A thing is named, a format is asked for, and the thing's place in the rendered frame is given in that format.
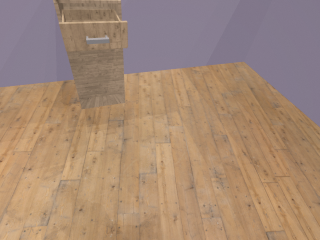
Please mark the handle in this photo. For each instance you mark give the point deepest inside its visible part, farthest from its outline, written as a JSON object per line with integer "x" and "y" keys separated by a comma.
{"x": 101, "y": 40}

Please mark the drawer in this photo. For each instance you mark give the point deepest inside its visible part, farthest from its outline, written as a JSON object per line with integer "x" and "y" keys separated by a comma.
{"x": 95, "y": 23}

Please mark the cabinet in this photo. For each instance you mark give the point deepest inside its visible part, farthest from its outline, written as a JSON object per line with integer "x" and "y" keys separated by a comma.
{"x": 98, "y": 74}

